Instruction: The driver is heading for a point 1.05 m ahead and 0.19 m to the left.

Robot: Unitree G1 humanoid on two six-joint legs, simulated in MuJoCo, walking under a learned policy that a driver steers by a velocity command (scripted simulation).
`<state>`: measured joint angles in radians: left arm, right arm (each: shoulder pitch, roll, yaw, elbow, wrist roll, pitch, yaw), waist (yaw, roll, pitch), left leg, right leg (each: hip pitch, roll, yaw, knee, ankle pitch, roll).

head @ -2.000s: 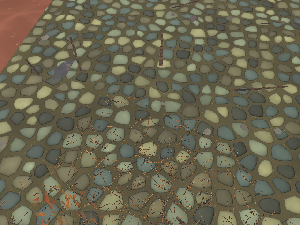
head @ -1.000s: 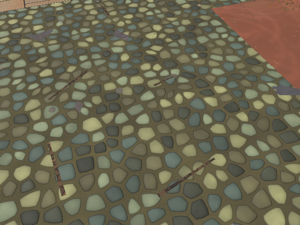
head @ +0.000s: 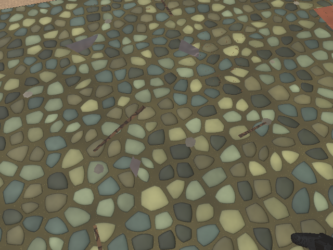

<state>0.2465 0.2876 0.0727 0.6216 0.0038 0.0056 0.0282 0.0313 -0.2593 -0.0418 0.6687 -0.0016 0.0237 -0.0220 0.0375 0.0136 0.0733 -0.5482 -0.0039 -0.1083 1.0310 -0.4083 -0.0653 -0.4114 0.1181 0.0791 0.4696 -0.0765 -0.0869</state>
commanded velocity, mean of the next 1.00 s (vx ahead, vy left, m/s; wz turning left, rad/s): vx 0.01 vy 0.00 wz -0.08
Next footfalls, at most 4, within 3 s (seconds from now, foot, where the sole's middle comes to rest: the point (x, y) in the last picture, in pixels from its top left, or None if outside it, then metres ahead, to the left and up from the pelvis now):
0.18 left None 0.10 0.18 -0.77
1.64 right None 0.24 -0.10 -0.77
2.06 left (172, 216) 0.56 0.06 -0.77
2.54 right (210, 186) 0.69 -0.10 -0.77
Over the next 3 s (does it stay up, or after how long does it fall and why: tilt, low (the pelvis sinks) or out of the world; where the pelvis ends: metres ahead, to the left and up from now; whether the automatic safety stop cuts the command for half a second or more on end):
stays up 0.55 -0.05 0.00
